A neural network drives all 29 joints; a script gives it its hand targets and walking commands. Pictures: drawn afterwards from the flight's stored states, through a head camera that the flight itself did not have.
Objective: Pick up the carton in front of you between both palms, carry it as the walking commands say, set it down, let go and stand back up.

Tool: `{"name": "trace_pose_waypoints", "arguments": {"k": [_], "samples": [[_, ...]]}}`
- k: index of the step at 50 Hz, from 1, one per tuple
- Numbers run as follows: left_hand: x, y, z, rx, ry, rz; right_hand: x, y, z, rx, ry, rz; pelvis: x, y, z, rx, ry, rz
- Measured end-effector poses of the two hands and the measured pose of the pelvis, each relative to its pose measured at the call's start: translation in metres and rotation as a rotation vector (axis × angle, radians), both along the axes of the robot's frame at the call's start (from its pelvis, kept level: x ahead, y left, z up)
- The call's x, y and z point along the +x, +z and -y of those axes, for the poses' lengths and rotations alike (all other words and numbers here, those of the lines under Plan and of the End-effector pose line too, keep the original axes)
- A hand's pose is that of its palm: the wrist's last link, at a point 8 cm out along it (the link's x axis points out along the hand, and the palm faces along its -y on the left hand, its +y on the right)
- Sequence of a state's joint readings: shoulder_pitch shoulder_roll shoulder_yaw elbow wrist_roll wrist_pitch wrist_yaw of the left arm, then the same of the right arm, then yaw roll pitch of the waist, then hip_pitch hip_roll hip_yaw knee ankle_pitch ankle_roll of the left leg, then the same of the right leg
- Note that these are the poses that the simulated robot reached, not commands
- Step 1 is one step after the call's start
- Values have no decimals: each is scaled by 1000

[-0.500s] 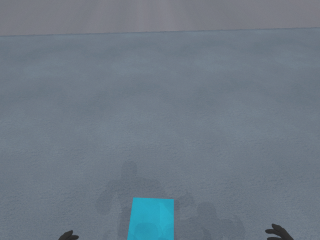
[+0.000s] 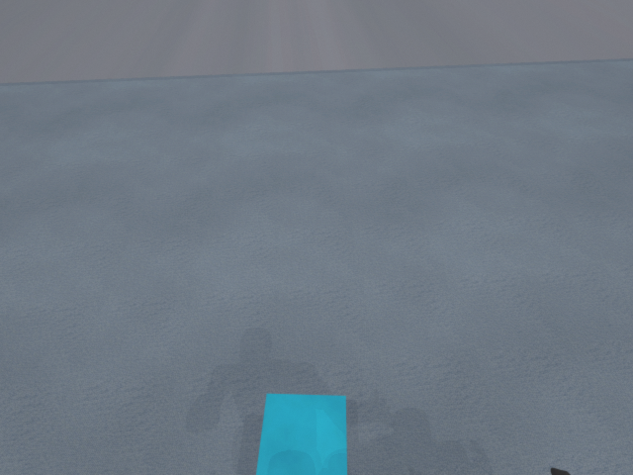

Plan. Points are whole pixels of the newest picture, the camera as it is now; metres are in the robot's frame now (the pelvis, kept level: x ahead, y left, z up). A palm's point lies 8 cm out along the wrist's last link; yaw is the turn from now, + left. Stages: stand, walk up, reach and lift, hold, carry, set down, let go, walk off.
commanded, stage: stand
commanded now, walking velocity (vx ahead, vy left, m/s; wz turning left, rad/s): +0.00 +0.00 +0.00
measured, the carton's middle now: (305, 451) +0.37 +0.07 -0.65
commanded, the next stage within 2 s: none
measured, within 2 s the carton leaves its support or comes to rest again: neither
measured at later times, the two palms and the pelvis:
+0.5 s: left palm out of the picture +0.08 +0.30 -0.10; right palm out of the picture +0.08 -0.31 -0.10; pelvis -0.01 +0.00 +0.00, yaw +0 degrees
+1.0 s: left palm out of the picture +0.07 +0.31 -0.10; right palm out of the picture +0.08 -0.31 -0.10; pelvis -0.02 +0.00 +0.01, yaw +1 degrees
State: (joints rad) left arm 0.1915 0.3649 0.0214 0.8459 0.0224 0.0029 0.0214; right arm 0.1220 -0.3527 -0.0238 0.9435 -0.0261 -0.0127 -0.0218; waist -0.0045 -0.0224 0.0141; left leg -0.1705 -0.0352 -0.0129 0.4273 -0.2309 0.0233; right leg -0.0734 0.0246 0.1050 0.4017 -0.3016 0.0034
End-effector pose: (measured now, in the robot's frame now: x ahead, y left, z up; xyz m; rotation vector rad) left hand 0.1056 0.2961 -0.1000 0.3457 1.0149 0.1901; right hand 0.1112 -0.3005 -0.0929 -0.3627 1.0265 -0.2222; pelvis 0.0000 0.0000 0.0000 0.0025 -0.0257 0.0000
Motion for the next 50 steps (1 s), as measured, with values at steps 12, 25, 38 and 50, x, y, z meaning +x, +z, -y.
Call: {"name": "trace_pose_waypoints", "arguments": {"k": [12, 25, 38, 50], "samples": [[-17, -2, -4, 3, 10, -41, -18, -2, 5, -3, -15, -42, -9, 2, 0, -1, 3, 11], [-29, -3, -9, 9, 20, -69, -28, -2, 8, -6, -19, -69, -14, 4, 0, -2, 8, 15], [-34, -3, -11, 13, 30, -86, -30, -2, 10, -8, -16, -83, -16, 4, 0, -3, 13, 15], [-37, -3, -12, 15, 36, -97, -30, -2, 12, -10, -13, -91, -17, 5, 1, -3, 16, 15]]}}
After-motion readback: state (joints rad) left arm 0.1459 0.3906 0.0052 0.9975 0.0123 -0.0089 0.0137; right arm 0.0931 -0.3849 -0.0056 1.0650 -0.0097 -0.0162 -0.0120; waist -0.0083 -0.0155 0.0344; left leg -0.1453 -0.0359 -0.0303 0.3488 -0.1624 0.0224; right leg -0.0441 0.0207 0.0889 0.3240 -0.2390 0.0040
